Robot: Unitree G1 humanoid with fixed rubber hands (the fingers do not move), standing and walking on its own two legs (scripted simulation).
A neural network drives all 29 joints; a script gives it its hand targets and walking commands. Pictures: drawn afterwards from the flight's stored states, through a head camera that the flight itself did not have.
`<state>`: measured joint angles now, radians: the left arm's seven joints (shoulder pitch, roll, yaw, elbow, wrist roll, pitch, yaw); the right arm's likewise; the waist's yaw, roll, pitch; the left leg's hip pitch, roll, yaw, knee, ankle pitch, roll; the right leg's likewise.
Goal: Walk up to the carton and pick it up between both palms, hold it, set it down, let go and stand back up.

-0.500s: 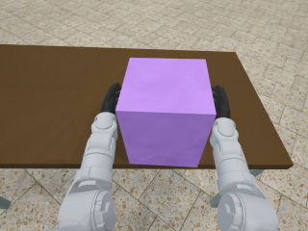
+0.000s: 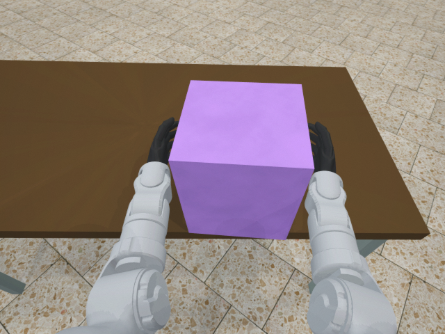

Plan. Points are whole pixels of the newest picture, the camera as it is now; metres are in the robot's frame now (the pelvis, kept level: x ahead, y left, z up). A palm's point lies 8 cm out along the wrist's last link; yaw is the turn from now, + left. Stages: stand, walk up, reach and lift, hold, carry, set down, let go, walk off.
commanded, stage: set down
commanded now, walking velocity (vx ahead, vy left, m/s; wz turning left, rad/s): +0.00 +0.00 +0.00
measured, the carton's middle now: (240, 164) +0.43 -0.05 +0.04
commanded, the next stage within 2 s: none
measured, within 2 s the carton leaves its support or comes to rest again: neither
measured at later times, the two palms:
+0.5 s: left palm (163, 160) +0.41 +0.10 +0.07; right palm (323, 171) +0.38 -0.19 +0.08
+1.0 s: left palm (164, 161) +0.42 +0.10 +0.07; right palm (323, 171) +0.38 -0.19 +0.07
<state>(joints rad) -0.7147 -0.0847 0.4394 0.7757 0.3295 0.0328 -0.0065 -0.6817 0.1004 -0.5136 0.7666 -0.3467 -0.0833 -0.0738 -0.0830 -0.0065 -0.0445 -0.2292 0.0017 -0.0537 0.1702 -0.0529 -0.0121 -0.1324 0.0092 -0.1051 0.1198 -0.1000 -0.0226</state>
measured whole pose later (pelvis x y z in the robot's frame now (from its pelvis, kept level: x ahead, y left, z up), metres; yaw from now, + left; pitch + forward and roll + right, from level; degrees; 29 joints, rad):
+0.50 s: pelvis +0.00 -0.01 +0.00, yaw -1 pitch +7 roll +0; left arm -0.74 -0.10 0.51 0.79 0.37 -0.06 -0.04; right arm -0.67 0.14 -0.57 0.71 -0.41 -0.11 -0.06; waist -0.07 -0.01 -0.01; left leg -0.23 0.01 -0.04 0.15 -0.04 -0.02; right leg -0.15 0.02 -0.09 0.12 -0.09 -0.03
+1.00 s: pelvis +0.00 +0.00 +0.00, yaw -1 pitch +7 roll +0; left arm -0.73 -0.13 0.53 0.72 0.41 -0.07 -0.06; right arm -0.66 0.16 -0.57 0.64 -0.42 -0.13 -0.03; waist -0.07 -0.03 0.02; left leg -0.23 0.01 -0.03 0.14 -0.04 -0.02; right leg -0.17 0.01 -0.09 0.14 -0.10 -0.03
